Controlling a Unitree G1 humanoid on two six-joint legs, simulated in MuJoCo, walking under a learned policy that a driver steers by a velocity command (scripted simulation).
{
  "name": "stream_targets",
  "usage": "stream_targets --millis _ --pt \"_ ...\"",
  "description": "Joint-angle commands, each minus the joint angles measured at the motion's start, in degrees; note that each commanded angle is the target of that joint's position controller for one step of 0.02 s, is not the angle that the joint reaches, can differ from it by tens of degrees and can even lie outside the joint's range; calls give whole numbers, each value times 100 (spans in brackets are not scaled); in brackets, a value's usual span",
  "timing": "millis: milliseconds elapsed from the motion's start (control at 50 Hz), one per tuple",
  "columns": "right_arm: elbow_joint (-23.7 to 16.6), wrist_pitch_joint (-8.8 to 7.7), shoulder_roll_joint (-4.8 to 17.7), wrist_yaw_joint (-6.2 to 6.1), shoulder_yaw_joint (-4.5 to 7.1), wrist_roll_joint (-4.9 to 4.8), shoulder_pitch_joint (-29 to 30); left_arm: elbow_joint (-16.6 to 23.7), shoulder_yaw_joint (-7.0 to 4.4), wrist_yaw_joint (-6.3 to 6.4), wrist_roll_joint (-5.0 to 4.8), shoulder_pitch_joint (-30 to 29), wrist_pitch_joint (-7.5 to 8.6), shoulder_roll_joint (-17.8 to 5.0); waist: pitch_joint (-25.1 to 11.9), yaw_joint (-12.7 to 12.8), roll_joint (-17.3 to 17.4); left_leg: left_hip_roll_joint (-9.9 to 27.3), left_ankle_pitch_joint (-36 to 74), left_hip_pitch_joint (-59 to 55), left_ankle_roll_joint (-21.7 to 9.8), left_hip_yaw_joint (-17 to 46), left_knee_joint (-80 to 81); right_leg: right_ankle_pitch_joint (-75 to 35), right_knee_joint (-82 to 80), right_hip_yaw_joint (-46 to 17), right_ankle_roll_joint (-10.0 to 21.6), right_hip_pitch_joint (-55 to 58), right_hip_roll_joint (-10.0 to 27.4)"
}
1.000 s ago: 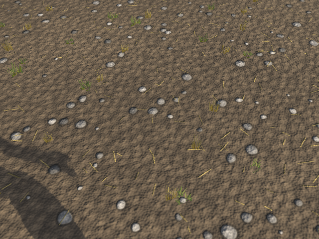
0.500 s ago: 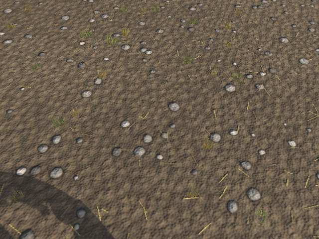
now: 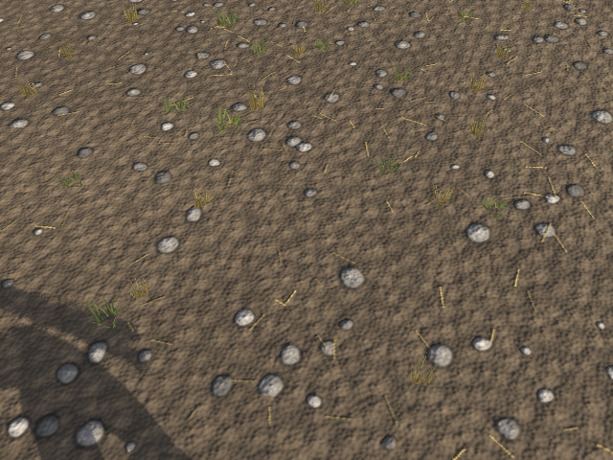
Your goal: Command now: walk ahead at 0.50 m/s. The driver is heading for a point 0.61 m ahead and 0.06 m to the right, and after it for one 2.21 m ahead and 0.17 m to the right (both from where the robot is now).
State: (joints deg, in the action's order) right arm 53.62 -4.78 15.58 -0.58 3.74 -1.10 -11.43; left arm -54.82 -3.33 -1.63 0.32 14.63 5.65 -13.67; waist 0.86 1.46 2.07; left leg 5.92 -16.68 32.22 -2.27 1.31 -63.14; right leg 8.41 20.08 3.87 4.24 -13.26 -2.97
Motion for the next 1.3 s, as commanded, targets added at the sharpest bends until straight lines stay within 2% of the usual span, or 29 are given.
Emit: stream_targets --millis 20,140,220,280,320,340,360,380,400,420,440,460,520,580,660,780,840,880,900,920,940,960,980,1000,1020,1060,1120,1220,1300 --pt "-277 55 272 -29 84 63 -99 245 -162 86 -4 -43 97 -840 -73 -199 -494 331 671 625 122 202 623 -953 -1294 -1416 1008 355 1654" --pt "-589 8 133 69 17 45 1047 57 -159 193 -87 451 25 -903 187 130 -528 59 2241 493 193 -89 2547 -928 -1392 -723 703 553 1349" --pt "-816 -29 171 184 -27 -6 1634 -157 -186 201 -126 838 -63 -951 382 310 -543 -61 2009 627 103 -119 3128 -933 -1128 -743 684 1261 1624" --pt "-905 -92 344 267 14 -13 1582 -216 -235 231 -153 826 -150 -1037 316 130 -645 -176 1407 271 -102 -128 3406 -1564 -683 -875 557 1654 1849" --pt "-632 -135 653 240 189 15 536 -150 -225 235 -170 569 -202 -1042 -270 -486 -686 -508 1282 -1305 -289 -375 3645 -3054 441 -742 378 1457 1571" --pt "-344 -150 1014 183 338 76 -568 -45 -143 231 -119 508 -202 -849 -1045 -904 -477 -116 1460 -3035 -533 1 3385 -2626 1786 -536 194 606 1235" --pt "-216 -112 1576 125 479 188 -1325 84 14 209 -67 1013 -125 -282 -1946 -833 715 1396 838 -5325 -1207 2204 3565 -309 4046 -142 -225 -1622 371" --pt "-193 -86 1273 137 369 137 -1426 12 38 184 -148 1095 -3 -284 -2479 -850 1356 1916 218 -5615 -1532 3902 4420 2492 5149 -905 -259 -2473 43" --pt "-239 -98 901 130 250 95 -1018 81 -122 173 -311 693 48 -814 -1648 -816 889 1720 -163 -4943 -1246 3194 4533 2272 5632 -1174 -182 -2974 391" --pt "-339 -108 672 118 180 93 -572 186 -136 188 -340 327 52 -853 -1024 -679 602 1526 -86 -4099 -1003 2341 4668 1760 5555 -993 -114 -3036 714" --pt "-365 -131 483 137 125 125 -166 212 -161 229 -296 144 14 -781 -590 -493 309 1297 114 -3264 -865 1761 4938 1306 5223 -923 -108 -2802 923" --pt "-370 -169 302 150 75 167 84 178 -212 259 -255 205 -76 -717 -347 -294 399 1088 384 -2724 -745 1248 5161 991 4931 -965 -97 -2499 1089" --pt "-257 -217 322 133 102 210 161 173 -206 250 -249 379 -301 -370 -97 -57 385 937 1042 -2120 -755 379 5544 514 4661 -969 -132 -2195 1179" --pt "-153 -221 483 29 157 243 -32 365 -247 243 -194 -17 -354 -397 82 -81 159 932 1570 -2300 -775 -146 5640 -235 4061 -1093 -222 -2723 1147" --pt "-128 -177 607 -71 176 215 -172 603 -207 105 -147 -632 -306 -311 230 -220 78 822 1860 -2533 -647 -809 5709 -1189 2817 -757 -256 -2700 1043" --pt "21 27 802 -117 261 83 -759 1165 -98 -122 -152 -1638 -313 -215 560 -542 -21 1152 2605 -3708 -583 -1261 5300 -716 1832 -195 -60 -3014 896" --pt "-78 141 1042 -146 333 9 -569 1313 -207 -196 -172 -1368 -335 -469 179 -201 279 1188 5145 -3947 -418 -1501 4337 137 1746 289 225 -2097 429" --pt "-163 216 1148 -160 344 -35 -335 1050 -470 -156 -211 -19 -340 -946 -560 592 313 953 5902 -3513 -180 -1665 2445 35 1288 440 568 -192 -54" --pt "-269 176 1041 -165 297 44 -350 827 -688 -28 -198 886 -383 -1460 -1072 944 -216 687 4265 -2162 105 -1673 717 9 1028 -562 878 1556 393" --pt "-496 -4 1 -37 -12 245 -980 806 -711 26 -212 757 -335 -1957 -1486 143 -1675 -481 -1434 464 401 -1098 -1270 424 609 -3730 1907 3440 1934" --pt "-469 -276 374 74 18 -64 -624 850 -542 19 -111 1157 -283 -1468 -2233 511 -1064 -627 -1735 1039 281 173 -1877 835 -322 -4989 2102 3769 2427" --pt "-560 -370 648 112 108 -310 -77 799 -450 15 -56 923 -219 -1131 -1413 585 -744 -308 -1263 1490 119 202 -1853 272 -344 -3986 1728 3259 2286" --pt "-542 -388 628 80 96 -256 58 898 -374 20 -87 412 -172 -916 -961 350 -391 29 -722 1287 19 193 -1385 -303 -290 -3101 1444 2353 2070" --pt "-424 -335 658 37 142 -124 88 980 -289 21 -58 -70 -146 -660 -628 140 -241 242 -436 901 29 172 -990 -847 -366 -2429 1258 1497 1861" --pt "-333 -230 678 42 181 -86 -96 1024 -231 31 15 -298 -107 -495 -519 -63 -324 387 -205 476 29 253 -771 -1104 -532 -2000 1158 964 1709" --pt "-243 -25 492 45 171 -72 -315 935 -243 39 22 -299 -17 -578 -379 -239 -391 467 43 191 80 252 -424 -1304 -864 -1557 1077 494 1618" --pt "-345 103 376 19 140 -26 20 766 -285 114 54 -86 68 -769 -54 -183 -351 408 804 691 196 318 253 -1781 -1131 -891 946 433 1534" --pt "-561 32 249 133 80 -15 701 668 -243 220 46 5 85 -783 161 79 -466 55 2527 599 133 66 2093 -1639 -1344 67 487 625 1268" --pt "-842 19 136 264 -10 -17 1248 442 -256 264 -7 388 1 -833 390 308 -434 -103 2436 916 -18 -166 2800 -2090 -1168 318 393 1551 1545"
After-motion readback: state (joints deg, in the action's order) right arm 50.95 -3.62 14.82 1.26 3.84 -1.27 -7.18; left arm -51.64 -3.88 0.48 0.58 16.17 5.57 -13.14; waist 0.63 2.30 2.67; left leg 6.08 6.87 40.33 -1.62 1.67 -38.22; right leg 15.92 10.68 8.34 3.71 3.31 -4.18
